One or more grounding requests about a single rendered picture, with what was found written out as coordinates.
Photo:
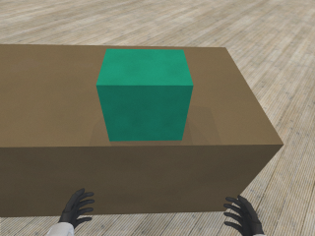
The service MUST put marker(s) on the robot left hand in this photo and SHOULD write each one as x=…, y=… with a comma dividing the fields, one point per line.
x=71, y=211

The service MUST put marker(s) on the pedestal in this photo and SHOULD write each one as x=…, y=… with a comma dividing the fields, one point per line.
x=54, y=141

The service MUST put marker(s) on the carton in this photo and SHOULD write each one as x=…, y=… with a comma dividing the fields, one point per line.
x=144, y=94

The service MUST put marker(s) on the robot right hand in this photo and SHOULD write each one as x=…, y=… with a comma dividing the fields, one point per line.
x=248, y=219

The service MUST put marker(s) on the robot left forearm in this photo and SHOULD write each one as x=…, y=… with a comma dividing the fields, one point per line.
x=61, y=229

